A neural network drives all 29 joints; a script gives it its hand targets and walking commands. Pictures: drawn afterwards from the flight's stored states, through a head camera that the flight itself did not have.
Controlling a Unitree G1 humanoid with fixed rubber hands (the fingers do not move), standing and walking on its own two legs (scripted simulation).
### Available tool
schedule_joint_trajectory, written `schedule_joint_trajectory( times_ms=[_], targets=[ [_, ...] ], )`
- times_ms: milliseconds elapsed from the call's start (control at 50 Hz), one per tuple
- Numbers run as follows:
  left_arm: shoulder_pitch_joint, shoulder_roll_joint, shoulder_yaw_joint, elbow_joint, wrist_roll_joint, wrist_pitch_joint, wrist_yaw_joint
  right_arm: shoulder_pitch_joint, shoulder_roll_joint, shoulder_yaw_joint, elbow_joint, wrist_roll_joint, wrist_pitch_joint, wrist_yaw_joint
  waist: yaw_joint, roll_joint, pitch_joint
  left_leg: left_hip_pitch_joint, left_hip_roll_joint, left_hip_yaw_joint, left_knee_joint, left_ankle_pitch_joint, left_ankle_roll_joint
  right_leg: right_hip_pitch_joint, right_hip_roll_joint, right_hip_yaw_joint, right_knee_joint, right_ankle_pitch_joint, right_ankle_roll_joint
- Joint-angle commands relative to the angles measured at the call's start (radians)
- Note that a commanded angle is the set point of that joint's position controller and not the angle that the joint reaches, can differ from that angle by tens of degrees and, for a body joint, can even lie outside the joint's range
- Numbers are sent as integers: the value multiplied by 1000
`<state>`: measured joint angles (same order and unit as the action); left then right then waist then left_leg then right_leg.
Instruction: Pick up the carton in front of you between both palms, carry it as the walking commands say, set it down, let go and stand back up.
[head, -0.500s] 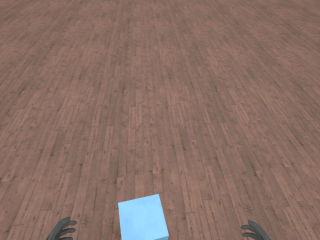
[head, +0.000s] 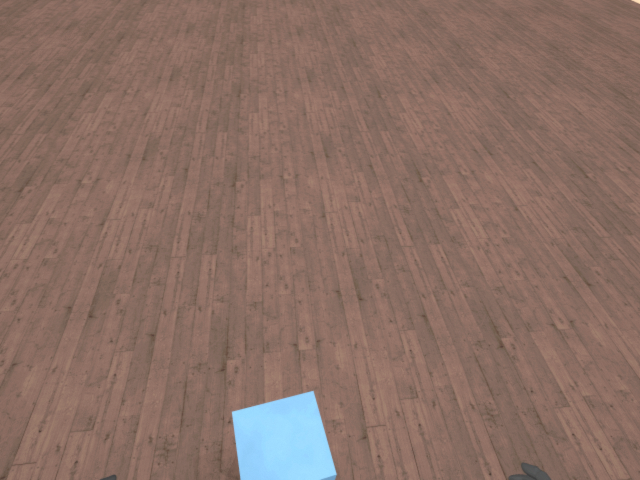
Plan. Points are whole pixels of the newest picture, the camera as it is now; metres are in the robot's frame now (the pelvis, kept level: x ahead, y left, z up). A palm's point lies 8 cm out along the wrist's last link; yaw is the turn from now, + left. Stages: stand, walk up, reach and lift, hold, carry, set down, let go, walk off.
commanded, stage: stand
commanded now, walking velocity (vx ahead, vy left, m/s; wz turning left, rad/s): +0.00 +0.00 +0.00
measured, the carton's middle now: (282, 457) +0.36 +0.06 -0.65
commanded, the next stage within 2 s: none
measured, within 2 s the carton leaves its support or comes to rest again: neither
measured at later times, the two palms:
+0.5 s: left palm out of the picture +0.08 +0.30 -0.11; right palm out of the picture +0.08 -0.31 -0.09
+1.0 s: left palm out of the picture +0.06 +0.30 -0.10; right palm out of the picture +0.07 -0.32 -0.09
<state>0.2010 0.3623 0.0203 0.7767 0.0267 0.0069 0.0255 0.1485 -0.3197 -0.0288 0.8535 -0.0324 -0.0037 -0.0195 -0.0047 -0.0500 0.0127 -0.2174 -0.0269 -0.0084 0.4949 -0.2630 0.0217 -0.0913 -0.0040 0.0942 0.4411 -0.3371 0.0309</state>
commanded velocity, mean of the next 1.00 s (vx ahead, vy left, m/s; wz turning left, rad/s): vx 0.00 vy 0.00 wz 0.00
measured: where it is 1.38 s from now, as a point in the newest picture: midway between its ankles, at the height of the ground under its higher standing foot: outside the picture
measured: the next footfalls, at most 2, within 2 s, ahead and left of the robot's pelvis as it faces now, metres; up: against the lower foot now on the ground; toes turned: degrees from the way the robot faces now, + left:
none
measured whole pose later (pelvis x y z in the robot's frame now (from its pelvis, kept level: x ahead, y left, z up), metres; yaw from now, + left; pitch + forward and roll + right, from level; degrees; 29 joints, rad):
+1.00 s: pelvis -0.02 -0.01 +0.01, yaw +1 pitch -3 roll +0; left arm 0.15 0.39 0.00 0.99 0.02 -0.01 0.02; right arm 0.10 -0.37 -0.01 1.06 -0.01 0.00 -0.01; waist -0.01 -0.03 0.04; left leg -0.17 -0.02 -0.04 0.39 -0.18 0.01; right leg -0.04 0.00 0.06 0.34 -0.26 0.02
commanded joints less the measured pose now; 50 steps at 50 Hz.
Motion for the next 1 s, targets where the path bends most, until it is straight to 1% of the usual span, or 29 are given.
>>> schedule_joint_trajectory(
  times_ms=[0, 280, 440, 980],
  targets=[
    [-14, 136, 30, -37, -2, -14, 4, -27, -177, -40, -34, 2, -12, -4, 0, 46, -49, 108, 110, -96, -67, 325, 5, -68, -65, 22, -55, 279, -23],
    [-37, 157, 20, 55, -3, -19, 1, -49, -198, -32, 57, 9, -11, 0, -2, 48, -15, 115, 115, -112, -121, 239, 6, -61, -78, 35, -112, 219, -32],
    [-44, 168, 16, 97, -4, -22, -1, -59, -210, -27, 100, 13, -10, 3, -4, 47, -6, 118, 117, -119, -141, 212, 5, -58, -82, 38, -135, 200, -36],
    [-68, 192, 12, 171, -8, -23, -4, -79, -230, -13, 169, 20, -9, 7, -3, 49, -8, 123, 123, -133, -153, 247, 5, -34, -94, 27, -164, 208, -43]
  ],
)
